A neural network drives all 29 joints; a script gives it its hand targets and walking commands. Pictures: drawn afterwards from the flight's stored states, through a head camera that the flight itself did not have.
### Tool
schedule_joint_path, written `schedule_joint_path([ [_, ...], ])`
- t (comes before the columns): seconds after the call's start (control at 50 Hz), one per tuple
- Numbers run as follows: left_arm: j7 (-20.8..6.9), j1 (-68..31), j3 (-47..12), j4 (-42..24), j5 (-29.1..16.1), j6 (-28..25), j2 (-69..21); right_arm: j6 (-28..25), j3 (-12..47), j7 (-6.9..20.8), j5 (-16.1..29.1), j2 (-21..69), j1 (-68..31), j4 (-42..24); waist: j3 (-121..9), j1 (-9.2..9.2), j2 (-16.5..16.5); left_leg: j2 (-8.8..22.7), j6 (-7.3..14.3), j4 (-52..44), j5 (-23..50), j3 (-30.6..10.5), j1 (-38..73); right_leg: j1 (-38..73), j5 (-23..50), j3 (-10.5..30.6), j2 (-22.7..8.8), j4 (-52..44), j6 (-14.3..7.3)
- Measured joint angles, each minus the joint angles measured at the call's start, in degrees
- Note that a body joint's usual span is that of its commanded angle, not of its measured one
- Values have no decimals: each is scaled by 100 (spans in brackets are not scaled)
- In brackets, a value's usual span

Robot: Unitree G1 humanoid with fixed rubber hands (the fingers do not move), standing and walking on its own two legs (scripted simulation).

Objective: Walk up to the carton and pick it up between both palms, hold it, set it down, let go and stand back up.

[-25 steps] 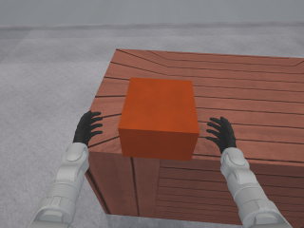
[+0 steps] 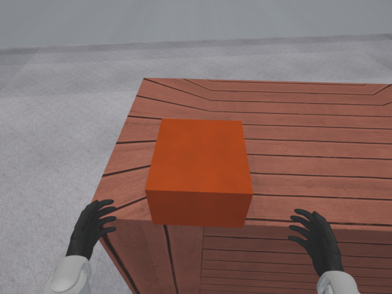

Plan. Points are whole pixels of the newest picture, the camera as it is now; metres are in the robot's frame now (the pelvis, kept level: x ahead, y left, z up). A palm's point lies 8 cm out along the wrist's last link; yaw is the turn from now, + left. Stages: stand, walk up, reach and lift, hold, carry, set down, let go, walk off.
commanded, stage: set down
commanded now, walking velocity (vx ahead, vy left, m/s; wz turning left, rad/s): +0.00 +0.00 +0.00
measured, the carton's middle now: (199, 169) +0.43 +0.02 +0.00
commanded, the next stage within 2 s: let go in 1.74 s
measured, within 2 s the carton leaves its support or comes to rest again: neither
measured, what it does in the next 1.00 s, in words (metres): stands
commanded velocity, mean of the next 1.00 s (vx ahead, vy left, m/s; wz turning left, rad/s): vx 0.00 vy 0.00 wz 0.00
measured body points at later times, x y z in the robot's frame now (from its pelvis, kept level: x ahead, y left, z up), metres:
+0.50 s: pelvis +0.00 +0.00 +0.00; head -0.01 +0.01 +0.45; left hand +0.20 +0.23 +0.03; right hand +0.20 -0.20 +0.03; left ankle +0.00 +0.10 -0.75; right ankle +0.01 -0.10 -0.75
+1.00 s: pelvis +0.01 +0.01 +0.00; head +0.01 +0.01 +0.45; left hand +0.18 +0.23 -0.01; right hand +0.20 -0.20 -0.02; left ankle +0.00 +0.10 -0.75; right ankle +0.01 -0.10 -0.75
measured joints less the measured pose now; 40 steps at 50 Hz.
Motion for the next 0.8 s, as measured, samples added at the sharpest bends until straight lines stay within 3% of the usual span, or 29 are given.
schedule_joint_path([
  [0.18, 40, 301, -305, -333, -393, -362, 381, 190, -233, 93, -314, 179, 84, -709, 114, 143, 79, -13, 12, 35, 82, -22, -303, -297, 72, -13, -12, 39, 4],
  [0.38, -78, 113, -294, 230, -234, -329, 218, 435, -249, 178, -329, 203, -154, -119, 37, 107, 28, -37, 16, -39, 93, -52, -248, -248, 57, -19, -27, -3, 11],
  [0.66, -59, 413, -266, 507, 26, -493, 170, 157, -200, 261, -508, 219, 112, 229, 155, 123, 38, -47, 24, 16, -44, -47, -135, -147, -82, 13, -30, 67, 26],
  [0.8, -53, 445, -329, 749, 72, -657, 174, -55, -237, 356, -610, 211, -16, 706, 204, 155, 70, -54, 33, 51, -68, -62, -202, -192, -89, 6, -36, 63, 38],
])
